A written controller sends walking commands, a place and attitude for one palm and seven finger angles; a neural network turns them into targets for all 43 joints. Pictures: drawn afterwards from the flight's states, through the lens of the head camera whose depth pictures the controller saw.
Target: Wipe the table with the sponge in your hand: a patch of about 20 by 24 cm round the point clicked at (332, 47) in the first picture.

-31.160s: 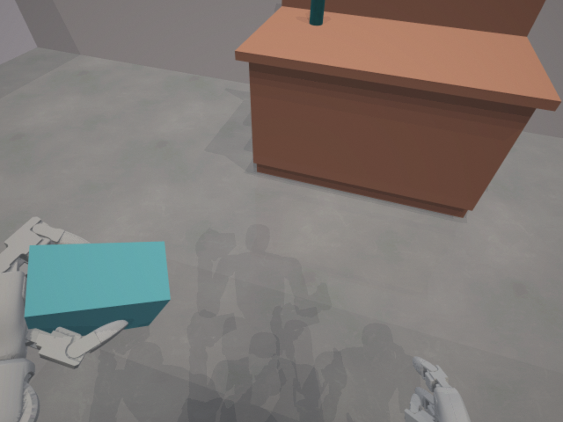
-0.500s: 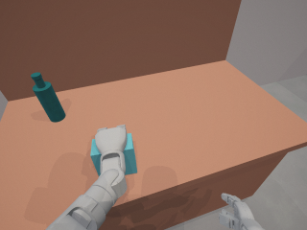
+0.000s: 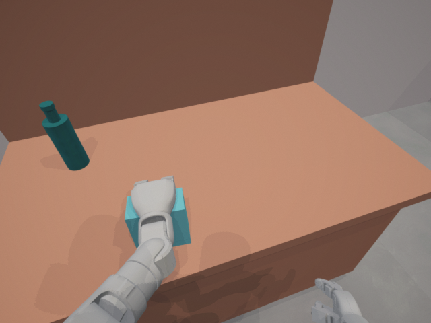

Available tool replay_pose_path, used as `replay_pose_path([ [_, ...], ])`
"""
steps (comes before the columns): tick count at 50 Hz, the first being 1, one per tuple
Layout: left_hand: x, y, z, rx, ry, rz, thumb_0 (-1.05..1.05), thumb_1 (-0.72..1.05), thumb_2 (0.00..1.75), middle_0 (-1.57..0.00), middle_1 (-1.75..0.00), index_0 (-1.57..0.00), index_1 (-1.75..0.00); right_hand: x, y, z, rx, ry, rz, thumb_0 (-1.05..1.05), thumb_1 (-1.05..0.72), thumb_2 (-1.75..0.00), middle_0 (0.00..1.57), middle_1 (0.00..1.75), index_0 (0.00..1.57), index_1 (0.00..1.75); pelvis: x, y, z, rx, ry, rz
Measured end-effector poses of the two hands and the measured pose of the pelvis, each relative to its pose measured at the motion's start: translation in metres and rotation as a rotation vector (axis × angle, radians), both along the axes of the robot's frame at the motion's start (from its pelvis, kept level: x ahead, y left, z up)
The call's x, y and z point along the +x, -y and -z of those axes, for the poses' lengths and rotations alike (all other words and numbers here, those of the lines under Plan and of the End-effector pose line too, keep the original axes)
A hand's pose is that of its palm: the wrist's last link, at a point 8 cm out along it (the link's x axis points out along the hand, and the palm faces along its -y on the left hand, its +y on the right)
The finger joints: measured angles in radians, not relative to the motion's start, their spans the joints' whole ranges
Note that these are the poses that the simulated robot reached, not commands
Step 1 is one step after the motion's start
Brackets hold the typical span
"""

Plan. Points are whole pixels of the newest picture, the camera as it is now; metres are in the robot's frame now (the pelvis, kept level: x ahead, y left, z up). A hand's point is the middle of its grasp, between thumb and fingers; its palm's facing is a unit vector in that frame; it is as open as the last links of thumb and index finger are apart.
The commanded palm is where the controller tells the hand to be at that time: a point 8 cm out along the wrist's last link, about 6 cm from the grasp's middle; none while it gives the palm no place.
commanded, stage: wipe back along the third lane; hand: left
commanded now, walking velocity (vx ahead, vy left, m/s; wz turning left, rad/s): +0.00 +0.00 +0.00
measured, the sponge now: (161, 226) +0.33 +0.17 -0.03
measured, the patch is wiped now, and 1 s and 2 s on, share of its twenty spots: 0.95 0.95 0.95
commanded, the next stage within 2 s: slide back across to the middle lane in 0.04 s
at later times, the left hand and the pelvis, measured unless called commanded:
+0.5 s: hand (149, 218) +0.32 +0.18 +0.02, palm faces -0.02 -0.11 -0.99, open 10.6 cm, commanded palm +0.27 +0.18 +0.07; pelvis +0.00 +0.00 +0.00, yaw -1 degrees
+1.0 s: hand (128, 223) +0.30 +0.22 +0.02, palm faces -0.03 -0.09 -1.00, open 10.6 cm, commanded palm +0.27 +0.22 +0.06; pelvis +0.01 +0.00 +0.00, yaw -1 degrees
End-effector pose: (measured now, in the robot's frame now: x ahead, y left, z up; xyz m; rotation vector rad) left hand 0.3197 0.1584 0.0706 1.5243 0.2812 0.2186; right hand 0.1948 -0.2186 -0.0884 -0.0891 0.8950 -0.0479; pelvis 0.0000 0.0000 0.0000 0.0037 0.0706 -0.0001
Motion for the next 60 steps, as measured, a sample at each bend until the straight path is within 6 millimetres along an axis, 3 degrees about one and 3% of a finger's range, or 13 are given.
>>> replay_pose_path([
  [15,-0.007,-0.005,-0.003,-0.039,0.016,-0.006,0.0,-0.51,1.03,-0.62,-1.34,-0.65,-1.34,-0.004,0.006,-0.004,0.004,0.024,0.032,0.01,-0.91,-0.89,0.2,0.3,0.2,0.29,0.0,0.001,-0.002,0.002,0.014,0.017],
  [37,-0.03,-0.036,-0.006,-0.073,-0.002,-0.029,-0.01,-0.51,1.03,-0.63,-1.33,-0.66,-1.33,0.031,-0.005,-0.025,-0.01,0.137,-0.014,0.01,-0.91,-0.89,0.2,0.3,0.2,0.29,0.006,-0.001,-0.005,0.003,0.048,0.019],
  [49,-0.037,-0.056,-0.007,-0.053,0.002,-0.072,-0.01,-0.52,1.03,-0.64,-1.33,-0.66,-1.33,0.022,-0.002,-0.018,-0.022,0.115,-0.006,0.01,-0.91,-0.89,0.2,0.3,0.2,0.29,0.006,-0.001,-0.005,0.003,0.048,0.022],
  [60,-0.023,-0.062,-0.005,-0.029,-0.033,-0.062,-0.02,-0.53,1.03,-0.65,-1.31,-0.68,-1.31,0.003,0.007,-0.005,-0.058,0.071,0.016,0.01,-0.91,-0.89,0.2,0.3,0.2,0.29,-0.003,0.0,-0.002,0.003,0.022,0.004],
])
